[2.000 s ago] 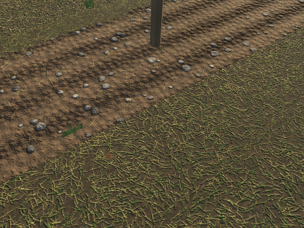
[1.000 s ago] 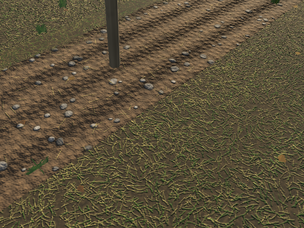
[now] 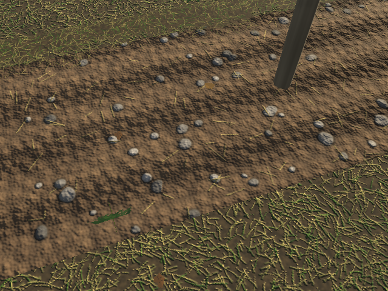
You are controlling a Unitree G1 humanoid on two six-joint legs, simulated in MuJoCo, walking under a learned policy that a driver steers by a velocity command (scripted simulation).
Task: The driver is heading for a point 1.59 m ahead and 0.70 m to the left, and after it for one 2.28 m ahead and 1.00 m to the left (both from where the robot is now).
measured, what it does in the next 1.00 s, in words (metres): steps on the spot, turning left: right foot, then left foot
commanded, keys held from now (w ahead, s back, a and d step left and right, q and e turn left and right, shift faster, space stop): q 1.00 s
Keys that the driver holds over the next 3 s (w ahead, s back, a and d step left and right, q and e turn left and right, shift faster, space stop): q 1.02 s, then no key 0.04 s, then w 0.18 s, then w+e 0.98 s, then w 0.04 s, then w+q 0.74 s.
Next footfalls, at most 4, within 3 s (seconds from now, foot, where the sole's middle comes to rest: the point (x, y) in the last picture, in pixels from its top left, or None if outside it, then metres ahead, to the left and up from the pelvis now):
0.38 right None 0.18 -0.14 -0.77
0.80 left None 0.08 0.11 -0.77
1.24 right None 0.25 -0.05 -0.77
1.64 left None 0.28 0.29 -0.77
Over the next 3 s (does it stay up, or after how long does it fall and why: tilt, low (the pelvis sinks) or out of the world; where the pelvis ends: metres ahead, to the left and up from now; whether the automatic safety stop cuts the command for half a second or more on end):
stays up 0.96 0.35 0.01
